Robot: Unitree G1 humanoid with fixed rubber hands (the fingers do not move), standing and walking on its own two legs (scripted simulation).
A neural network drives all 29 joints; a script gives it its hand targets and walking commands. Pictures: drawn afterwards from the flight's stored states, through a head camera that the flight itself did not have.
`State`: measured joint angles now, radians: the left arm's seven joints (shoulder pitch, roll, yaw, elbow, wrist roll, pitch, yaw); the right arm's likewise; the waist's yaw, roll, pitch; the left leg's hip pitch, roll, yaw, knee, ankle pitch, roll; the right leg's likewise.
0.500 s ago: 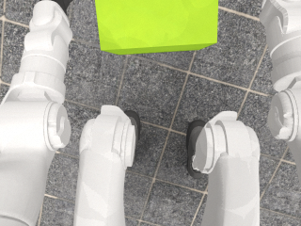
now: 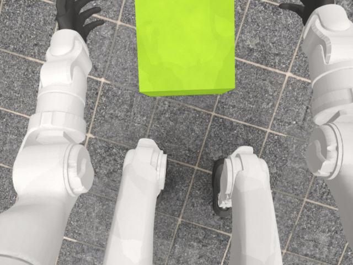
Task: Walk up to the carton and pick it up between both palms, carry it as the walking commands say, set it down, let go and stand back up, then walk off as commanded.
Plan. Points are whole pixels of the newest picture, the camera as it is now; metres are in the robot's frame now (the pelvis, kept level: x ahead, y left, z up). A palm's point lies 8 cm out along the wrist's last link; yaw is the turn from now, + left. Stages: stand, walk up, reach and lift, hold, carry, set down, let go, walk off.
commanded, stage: set down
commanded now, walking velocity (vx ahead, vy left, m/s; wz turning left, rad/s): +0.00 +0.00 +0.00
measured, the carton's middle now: (185, 45) +0.57 +0.04 -0.37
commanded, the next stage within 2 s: let go in 0.72 s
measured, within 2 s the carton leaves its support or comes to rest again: neither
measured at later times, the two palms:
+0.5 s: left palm out of the picture +0.51 +0.25 +0.05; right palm out of the picture +0.57 -0.18 +0.06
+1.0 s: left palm out of the picture +0.47 +0.25 +0.11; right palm out of the picture +0.52 -0.19 +0.11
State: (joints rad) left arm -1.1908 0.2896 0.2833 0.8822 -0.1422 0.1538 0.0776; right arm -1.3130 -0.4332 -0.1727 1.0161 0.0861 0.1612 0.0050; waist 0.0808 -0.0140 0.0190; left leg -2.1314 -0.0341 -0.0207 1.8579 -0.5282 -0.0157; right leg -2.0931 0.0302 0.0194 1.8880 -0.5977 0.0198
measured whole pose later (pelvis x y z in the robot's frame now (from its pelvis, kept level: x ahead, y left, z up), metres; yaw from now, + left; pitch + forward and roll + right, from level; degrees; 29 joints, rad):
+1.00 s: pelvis +0.06 +0.00 +0.22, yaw +0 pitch +43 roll +0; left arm -0.77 0.22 0.33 0.73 0.05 0.12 -0.06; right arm -0.87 -0.26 -0.28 0.80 -0.10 0.14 0.00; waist 0.06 -0.01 -0.10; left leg -1.37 -0.02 -0.02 0.93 -0.29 0.00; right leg -1.35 0.02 0.04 0.94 -0.33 0.02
